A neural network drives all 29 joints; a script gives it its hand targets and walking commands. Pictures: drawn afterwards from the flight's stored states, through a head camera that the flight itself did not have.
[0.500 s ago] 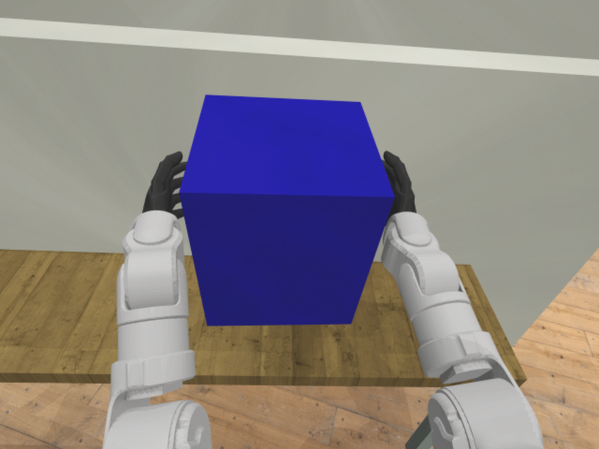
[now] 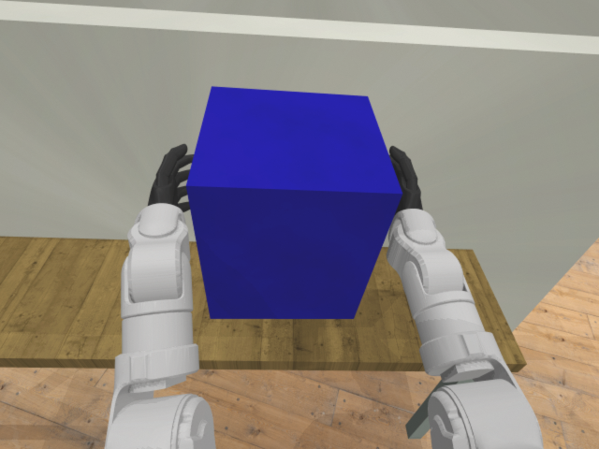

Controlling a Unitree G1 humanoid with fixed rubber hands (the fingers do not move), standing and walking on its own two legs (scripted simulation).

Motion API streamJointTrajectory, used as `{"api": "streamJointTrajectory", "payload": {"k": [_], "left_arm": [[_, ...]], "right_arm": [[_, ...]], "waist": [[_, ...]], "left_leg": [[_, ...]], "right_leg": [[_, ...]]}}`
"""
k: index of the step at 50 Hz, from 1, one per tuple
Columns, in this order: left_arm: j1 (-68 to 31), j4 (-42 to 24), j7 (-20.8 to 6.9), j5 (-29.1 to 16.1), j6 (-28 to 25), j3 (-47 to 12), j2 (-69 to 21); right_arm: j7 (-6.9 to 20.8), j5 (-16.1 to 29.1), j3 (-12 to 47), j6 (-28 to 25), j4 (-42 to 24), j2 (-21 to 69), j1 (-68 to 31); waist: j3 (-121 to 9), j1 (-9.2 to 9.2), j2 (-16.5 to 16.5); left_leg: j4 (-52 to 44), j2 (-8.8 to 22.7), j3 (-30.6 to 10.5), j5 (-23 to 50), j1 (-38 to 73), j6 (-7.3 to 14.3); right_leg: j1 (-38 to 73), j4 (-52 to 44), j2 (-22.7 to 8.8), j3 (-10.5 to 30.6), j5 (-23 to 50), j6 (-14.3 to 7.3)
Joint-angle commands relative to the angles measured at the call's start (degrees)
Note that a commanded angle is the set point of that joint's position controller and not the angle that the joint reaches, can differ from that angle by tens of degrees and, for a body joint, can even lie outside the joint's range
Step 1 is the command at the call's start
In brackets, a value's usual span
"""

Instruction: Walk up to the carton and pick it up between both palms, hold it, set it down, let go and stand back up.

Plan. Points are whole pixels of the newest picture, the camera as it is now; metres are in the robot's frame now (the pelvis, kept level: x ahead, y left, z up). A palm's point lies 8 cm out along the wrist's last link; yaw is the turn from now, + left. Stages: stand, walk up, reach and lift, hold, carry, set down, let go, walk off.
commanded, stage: hold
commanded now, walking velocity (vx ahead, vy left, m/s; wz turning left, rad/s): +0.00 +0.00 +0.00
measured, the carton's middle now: (287, 210) +0.39 +0.00 +0.14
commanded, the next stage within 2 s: none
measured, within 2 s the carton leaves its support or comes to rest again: neither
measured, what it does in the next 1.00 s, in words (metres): stands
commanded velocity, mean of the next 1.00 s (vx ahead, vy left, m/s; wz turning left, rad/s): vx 0.00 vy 0.00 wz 0.00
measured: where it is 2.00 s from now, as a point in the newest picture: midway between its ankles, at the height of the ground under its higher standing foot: outside the picture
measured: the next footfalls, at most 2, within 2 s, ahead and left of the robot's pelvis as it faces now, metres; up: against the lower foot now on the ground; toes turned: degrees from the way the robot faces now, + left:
none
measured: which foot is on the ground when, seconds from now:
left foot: down 0.00-1.00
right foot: down 0.00-1.00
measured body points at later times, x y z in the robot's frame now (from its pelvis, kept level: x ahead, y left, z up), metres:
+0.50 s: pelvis +0.00 +0.01 +0.00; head -0.03 +0.04 +0.45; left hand +0.37 +0.16 +0.17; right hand +0.37 -0.14 +0.17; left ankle +0.02 +0.13 -0.75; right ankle +0.03 -0.11 -0.75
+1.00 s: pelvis +0.01 +0.00 +0.00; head -0.04 +0.03 +0.44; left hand +0.37 +0.17 +0.18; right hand +0.37 -0.13 +0.17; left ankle +0.02 +0.13 -0.75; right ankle +0.03 -0.11 -0.75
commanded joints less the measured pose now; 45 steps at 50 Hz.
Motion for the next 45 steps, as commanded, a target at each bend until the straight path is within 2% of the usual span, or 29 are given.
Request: {"api": "streamJointTrajectory", "payload": {"k": [1,4,10,15,18,23,24,25,27,29,31,32,33,34,35,36,37,38,39,41,43,44,45], "left_arm": [[-36.4,-8.7,-8.1,-10.2,-5.7,-28.6,-27.3],[-34.5,-8.7,-8.5,-9.4,-5.5,-28.0,-26.6],[-33.0,-10.4,-9.2,-8.5,-4.6,-28.6,-26.6],[-34.8,-13.9,-8.0,-10.3,-5.0,-32.7,-28.1],[-35.6,-14.7,-6.9,-11.1,-5.3,-34.4,-28.9],[-34.4,-11.6,-6.1,-9.9,-4.6,-32.4,-28.8],[-37.5,-6.8,-6.4,-8.9,-4.6,-28.6,-25.4],[-38.2,-7.8,-6.4,-9.3,-5.0,-28.4,-26.2],[-37.4,-5.8,-6.6,-9.1,-5.1,-27.6,-25.7],[-37.7,-5.4,-6.7,-9.0,-5.0,-26.7,-26.2],[-38.7,-6.9,-6.8,-9.8,-5.5,-28.1,-27.2],[-37.7,-6.7,-6.9,-9.6,-5.4,-28.3,-27.7],[-38.3,-7.1,-7.0,-10.0,-5.6,-29.2,-28.0],[-38.7,-7.9,-7.1,-9.9,-5.8,-29.4,-28.4],[-38.1,-7.6,-7.4,-9.1,-5.8,-28.5,-27.5],[-35.7,-5.7,-7.9,-8.3,-5.3,-27.2,-27.0],[-36.2,-6.3,-8.5,-8.2,-5.3,-26.8,-26.5],[-36.1,-6.6,-8.9,-7.6,-5.1,-26.1,-26.0],[-36.3,-7.7,-9.4,-7.9,-5.1,-26.1,-26.0],[-36.7,-7.2,-10.0,-7.9,-5.2,-25.7,-25.3],[-35.7,-7.2,-10.2,-7.8,-5.2,-25.8,-25.2],[-36.6,-7.6,-10.3,-7.8,-5.4,-26.2,-25.2],[-37.4,-9.6,-10.4,-8.2,-5.7,-27.3,-26.0]], "right_arm": [[6.0,5.9,24.8,-5.6,-20.2,32.0,-44.3],[5.4,6.2,25.2,-4.9,-19.3,31.2,-41.4],[5.4,6.9,24.5,-4.0,-19.7,29.7,-38.6],[6.0,7.8,24.6,-4.6,-23.3,28.8,-39.8],[6.6,7.5,24.1,-5.0,-24.0,28.0,-40.3],[7.8,5.7,22.6,-5.2,-21.5,26.6,-40.8],[8.1,4.1,22.1,-4.9,-18.1,27.0,-44.4],[8.5,3.5,21.9,-5.3,-17.8,28.8,-43.9],[8.5,3.0,21.6,-5.7,-16.4,28.9,-44.6],[8.2,3.6,22.6,-6.3,-17.4,30.2,-46.7],[7.4,4.5,22.8,-6.4,-17.7,31.1,-46.3],[7.0,5.4,24.0,-6.7,-19.5,31.2,-47.8],[6.6,5.6,23.5,-6.3,-17.8,30.8,-46.2],[6.4,6.0,24.3,-6.3,-18.7,31.3,-46.2],[6.0,6.1,24.2,-5.7,-16.8,31.4,-44.3],[5.7,5.6,23.9,-5.2,-15.7,30.5,-43.0],[5.5,5.4,22.8,-4.7,-14.5,30.8,-41.2],[5.5,5.2,22.5,-4.4,-13.9,30.5,-40.4],[5.4,5.3,22.4,-4.4,-14.6,31.1,-39.9],[5.2,5.1,22.2,-4.2,-14.6,30.7,-40.3],[5.2,5.5,23.3,-4.3,-15.2,31.2,-40.3],[5.0,5.2,23.0,-4.3,-14.9,30.9,-40.3],[5.0,5.5,23.4,-4.7,-16.9,31.2,-40.4]], "waist": [[-27.3,-0.95,2.1],[-23.9,-1.38,2.1],[-18.9,-2.06,3.8],[-21.8,-2.68,6.3],[-23.2,-2.67,7.0],[-21.5,-1.59,5.4],[-20.4,0.97,4.1],[-22.1,0.78,3.1],[-22.4,1.16,2.6],[-24.7,2.50,2.4],[-27.1,1.19,3.5],[-28.3,1.72,3.5],[-27.2,0.07,4.2],[-27.6,0.10,4.6],[-25.9,-0.40,3.8],[-23.0,-0.53,3.0],[-21.8,-1.45,2.9],[-20.7,-1.41,3.1],[-20.5,-1.84,2.7],[-19.4,-1.94,2.6],[-18.9,-1.61,2.8],[-19.0,-2.22,2.9],[-21.0,-2.48,4.1]], "left_leg": [[0.8,-4.6,3.6,11.8,3.4,1.1],[0.4,-4.6,3.2,12.6,3.1,0.6],[-0.1,-3.9,2.9,14.3,3.4,-0.8],[1.6,-3.3,2.4,18.4,7.1,-2.4],[1.9,-2.7,2.0,18.2,9.1,-2.7],[-0.1,-1.7,2.4,12.4,7.6,-1.5],[-1.3,-2.4,3.0,6.4,4.5,-0.2],[-1.7,-2.4,3.3,5.2,3.6,0.4],[-1.9,-2.5,3.6,4.3,3.0,1.0],[-1.0,-3.0,3.8,6.9,3.4,1.3],[0.6,-3.3,3.4,11.7,5.0,0.5],[1.6,-3.5,3.4,14.7,5.8,0.2],[1.8,-3.5,3.2,15.6,6.4,-0.4],[2.2,-3.7,3.1,16.9,6.6,-0.6],[2.1,-4.0,3.0,17.2,6.3,-0.4],[1.4,-4.0,3.1,15.3,5.3,-0.1],[0.4,-4.0,3.2,13.1,4.1,-0.2],[-0.2,-4.0,3.3,12.1,3.6,-0.4],[-0.2,-4.1,3.1,13.3,3.6,-0.4],[-0.7,-4.3,3.2,11.7,2.5,-0.5],[-0.1,-4.4,3.2,13.4,2.6,-0.4],[-0.1,-4.4,3.2,12.9,2.7,-0.6],[0.5,-4.3,3.0,14.4,3.5,-1.2]], "right_leg": [[13.6,0.9,1.7,-1.7,16.0,4.1],[13.9,0.9,1.6,-1.8,17.7,4.4],[12.1,0.1,2.2,-2.5,14.5,3.4],[8.3,-0.1,3.2,-3.5,11.4,2.3],[5.4,-0.4,3.6,-4.0,8.2,1.8],[3.9,-1.1,3.5,-3.9,2.6,1.2],[3.5,-1.4,2.4,-3.5,-1.5,1.9],[5.0,-0.8,2.4,-3.5,-0.5,2.1],[5.7,-0.9,2.2,-3.1,0.0,2.1],[7.6,-0.6,2.1,-2.6,3.0,2.4],[9.0,0.2,2.4,-2.5,8.1,2.7],[10.2,0.5,2.7,-2.5,10.9,2.8],[9.7,0.5,2.7,-2.5,11.8,2.8],[10.6,0.6,2.7,-2.5,13.1,3.0],[11.2,0.8,2.5,-2.3,14.9,3.4],[11.4,0.4,2.3,-2.2,14.5,3.5],[11.7,0.2,2.0,-2.2,13.5,3.8],[11.9,0.3,1.9,-2.3,13.1,3.8],[12.7,0.5,1.8,-2.4,15.1,4.2],[13.0,0.3,1.6,-2.5,13.9,4.2],[13.4,0.4,1.5,-2.3,15.9,4.3],[13.2,0.6,1.6,-2.6,16.2,4.4],[14.0,1.0,1.6,-2.8,17.3,4.3]]}}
